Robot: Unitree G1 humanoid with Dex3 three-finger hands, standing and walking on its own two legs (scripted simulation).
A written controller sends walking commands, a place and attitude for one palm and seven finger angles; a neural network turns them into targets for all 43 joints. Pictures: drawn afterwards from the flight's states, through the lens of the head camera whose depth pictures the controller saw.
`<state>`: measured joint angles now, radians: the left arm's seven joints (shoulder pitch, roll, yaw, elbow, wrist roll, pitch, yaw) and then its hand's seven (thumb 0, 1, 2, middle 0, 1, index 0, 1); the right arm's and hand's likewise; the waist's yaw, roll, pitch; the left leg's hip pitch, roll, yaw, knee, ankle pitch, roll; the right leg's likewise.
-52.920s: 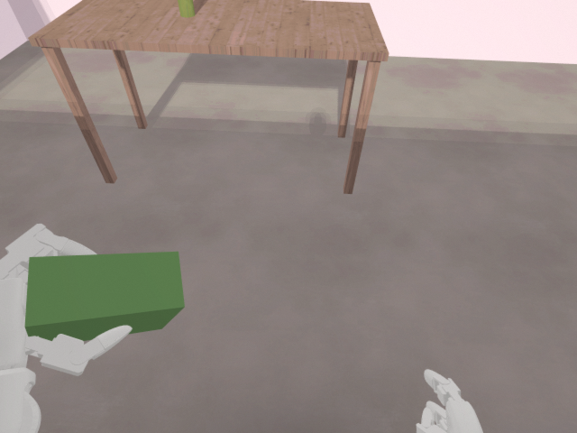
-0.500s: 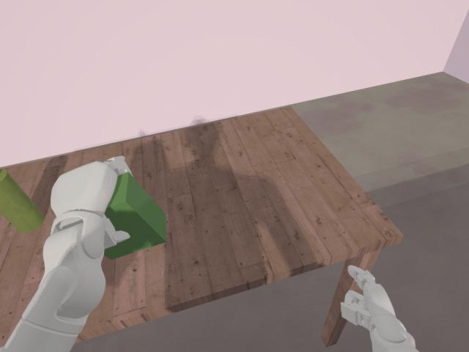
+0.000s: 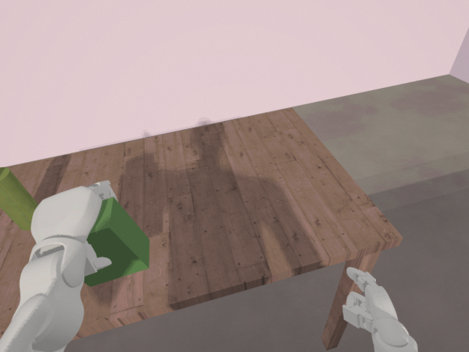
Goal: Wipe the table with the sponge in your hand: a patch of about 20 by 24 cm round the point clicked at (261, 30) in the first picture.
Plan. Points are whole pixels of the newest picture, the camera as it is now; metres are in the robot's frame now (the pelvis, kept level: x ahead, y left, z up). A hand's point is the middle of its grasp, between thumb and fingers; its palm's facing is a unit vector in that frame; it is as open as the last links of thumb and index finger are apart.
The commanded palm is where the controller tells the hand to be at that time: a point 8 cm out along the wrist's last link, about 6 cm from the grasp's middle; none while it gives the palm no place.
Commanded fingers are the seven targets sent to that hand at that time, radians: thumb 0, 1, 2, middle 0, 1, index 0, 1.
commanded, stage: bring the sponge back beside the body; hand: left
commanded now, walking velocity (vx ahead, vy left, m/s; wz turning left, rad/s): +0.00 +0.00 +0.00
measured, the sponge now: (108, 250) +0.23 +0.27 +0.08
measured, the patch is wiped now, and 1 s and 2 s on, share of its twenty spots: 1.00 1.00 1.00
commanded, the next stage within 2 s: step back with the hand held close in 1.06 s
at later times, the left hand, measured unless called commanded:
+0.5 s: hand (75, 258) +0.19 +0.29 +0.12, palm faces +0.09 -0.14 -0.99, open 10.1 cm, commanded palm +0.16 +0.28 +0.19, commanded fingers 0.00 0.10 1.30 -1.20 -1.60 -1.20 -1.60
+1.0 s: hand (65, 268) +0.18 +0.30 +0.11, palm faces +0.08 -0.12 -0.99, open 10.1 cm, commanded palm +0.14 +0.29 +0.18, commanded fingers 0.00 0.10 1.30 -1.20 -1.60 -1.20 -1.60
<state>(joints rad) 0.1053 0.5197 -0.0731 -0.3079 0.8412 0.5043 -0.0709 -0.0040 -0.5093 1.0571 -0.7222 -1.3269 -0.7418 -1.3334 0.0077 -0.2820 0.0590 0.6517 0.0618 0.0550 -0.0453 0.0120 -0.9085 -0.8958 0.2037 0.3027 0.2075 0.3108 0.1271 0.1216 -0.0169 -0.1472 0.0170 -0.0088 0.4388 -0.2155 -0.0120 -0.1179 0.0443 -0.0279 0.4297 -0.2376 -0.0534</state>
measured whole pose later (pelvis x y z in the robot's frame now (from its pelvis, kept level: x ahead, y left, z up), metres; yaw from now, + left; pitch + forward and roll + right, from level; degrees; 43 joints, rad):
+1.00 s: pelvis -0.01 +0.01 +0.00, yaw +0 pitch -6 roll -1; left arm 0.31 0.52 -0.02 -0.37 0.86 0.40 -0.03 0.00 -0.51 1.06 -0.72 -1.33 -0.74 -1.33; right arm 0.02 -0.26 0.05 0.67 0.04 0.03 -0.05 0.01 -0.91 -0.90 0.20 0.30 0.18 0.29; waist 0.14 0.11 0.00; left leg -0.13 0.01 -0.01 0.44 -0.21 0.01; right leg -0.08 0.03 -0.02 0.40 -0.21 -0.03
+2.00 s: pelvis -0.05 +0.04 -0.02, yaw +1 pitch +2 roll -3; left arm 0.49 0.40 0.35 -0.58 -0.04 -0.12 0.14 -0.01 -0.51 1.06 -0.72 -1.33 -0.74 -1.34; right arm 0.20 -0.24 0.02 0.56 0.01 -0.06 -0.08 0.01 -0.91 -0.90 0.21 0.30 0.20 0.30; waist 0.01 0.00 -0.04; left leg -0.49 -0.01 -0.03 0.72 -0.27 0.04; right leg -0.42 0.02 -0.04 0.65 -0.27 0.01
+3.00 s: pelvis -0.31 +0.01 -0.03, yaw +5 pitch +3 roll +0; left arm 0.48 0.41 0.34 -0.55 -0.05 -0.08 0.12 -0.01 -0.52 1.06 -0.73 -1.33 -0.74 -1.34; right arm 0.28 -0.28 0.00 0.61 0.02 -0.09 -0.06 0.01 -0.91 -0.90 0.21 0.30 0.20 0.30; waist -0.05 -0.05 -0.13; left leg -0.25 0.04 0.00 0.71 -0.51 0.03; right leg -0.60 -0.02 -0.04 0.67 -0.13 -0.02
